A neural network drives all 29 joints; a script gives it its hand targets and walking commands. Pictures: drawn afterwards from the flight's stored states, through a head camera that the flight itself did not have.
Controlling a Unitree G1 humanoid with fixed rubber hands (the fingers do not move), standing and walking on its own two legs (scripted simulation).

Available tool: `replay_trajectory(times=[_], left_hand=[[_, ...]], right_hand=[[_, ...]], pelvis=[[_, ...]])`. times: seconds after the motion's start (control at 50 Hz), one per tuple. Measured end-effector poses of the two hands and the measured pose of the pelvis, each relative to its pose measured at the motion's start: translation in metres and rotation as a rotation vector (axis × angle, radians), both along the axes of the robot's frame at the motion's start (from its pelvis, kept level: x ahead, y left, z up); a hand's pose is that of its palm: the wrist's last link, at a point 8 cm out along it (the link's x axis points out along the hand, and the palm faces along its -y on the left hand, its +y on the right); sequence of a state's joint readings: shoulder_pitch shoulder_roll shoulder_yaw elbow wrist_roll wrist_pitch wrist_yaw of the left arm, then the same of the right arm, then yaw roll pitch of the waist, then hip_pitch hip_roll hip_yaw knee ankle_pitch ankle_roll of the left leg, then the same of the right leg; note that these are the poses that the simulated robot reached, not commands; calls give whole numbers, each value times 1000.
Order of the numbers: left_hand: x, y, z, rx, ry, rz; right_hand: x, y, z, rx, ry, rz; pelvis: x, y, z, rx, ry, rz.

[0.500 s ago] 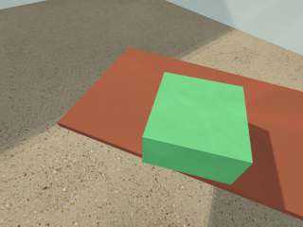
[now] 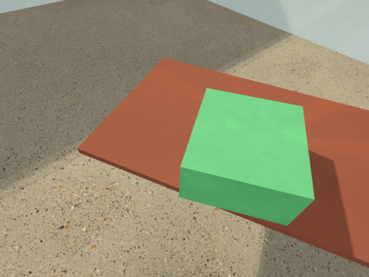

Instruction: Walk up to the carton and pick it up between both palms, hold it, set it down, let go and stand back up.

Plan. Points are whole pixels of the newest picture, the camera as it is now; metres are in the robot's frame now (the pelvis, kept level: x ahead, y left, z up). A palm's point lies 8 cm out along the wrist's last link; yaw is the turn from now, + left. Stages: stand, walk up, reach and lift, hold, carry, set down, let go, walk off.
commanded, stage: walk up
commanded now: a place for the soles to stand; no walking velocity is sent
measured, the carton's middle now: (243, 150) +0.44 -0.15 +0.00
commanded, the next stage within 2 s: none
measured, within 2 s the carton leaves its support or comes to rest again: neither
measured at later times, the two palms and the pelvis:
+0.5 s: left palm out of the picture +0.06 +0.34 -0.12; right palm out of the picture +0.05 -0.18 -0.12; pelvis +0.00 +0.08 +0.01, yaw -9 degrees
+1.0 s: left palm out of the picture +0.13 +0.29 -0.12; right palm out of the picture -0.03 -0.17 -0.12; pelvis -0.01 +0.08 +0.01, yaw -22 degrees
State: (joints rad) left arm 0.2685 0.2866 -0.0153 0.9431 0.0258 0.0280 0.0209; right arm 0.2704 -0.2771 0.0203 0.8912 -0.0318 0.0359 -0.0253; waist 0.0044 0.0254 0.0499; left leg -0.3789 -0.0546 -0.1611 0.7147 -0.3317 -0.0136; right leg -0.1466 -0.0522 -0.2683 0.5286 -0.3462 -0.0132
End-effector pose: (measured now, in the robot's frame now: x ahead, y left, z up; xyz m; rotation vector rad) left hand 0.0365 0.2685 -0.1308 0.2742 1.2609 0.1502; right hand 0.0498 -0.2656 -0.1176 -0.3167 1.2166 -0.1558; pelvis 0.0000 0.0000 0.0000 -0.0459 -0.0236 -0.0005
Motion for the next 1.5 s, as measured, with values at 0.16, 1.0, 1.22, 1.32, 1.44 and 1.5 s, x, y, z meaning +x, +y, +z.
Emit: replay_trajectory(times=[0.16,1.0,1.22,1.32,1.44,1.5], left_hand=[[-13,30,3,4,16,12],[92,17,15,-84,-113,-346],[66,34,12,-20,40,-366],[74,35,15,9,50,-388],[97,28,15,17,9,-410],[111,25,12,25,-16,-430]], right_hand=[[27,34,3,21,1,34],[-75,93,-1,90,-90,-374],[-91,88,-6,90,-38,-426],[-95,84,-10,88,-23,-449],[-101,81,-12,73,-13,-468],[-106,77,-11,53,-22,-482]], pelvis=[[6,33,3,13,-18,-3],[-7,76,9,57,-16,-374],[1,74,10,70,-10,-421],[3,72,9,73,-8,-443],[3,71,7,72,-10,-456],[-1,69,4,81,-18,-465]])
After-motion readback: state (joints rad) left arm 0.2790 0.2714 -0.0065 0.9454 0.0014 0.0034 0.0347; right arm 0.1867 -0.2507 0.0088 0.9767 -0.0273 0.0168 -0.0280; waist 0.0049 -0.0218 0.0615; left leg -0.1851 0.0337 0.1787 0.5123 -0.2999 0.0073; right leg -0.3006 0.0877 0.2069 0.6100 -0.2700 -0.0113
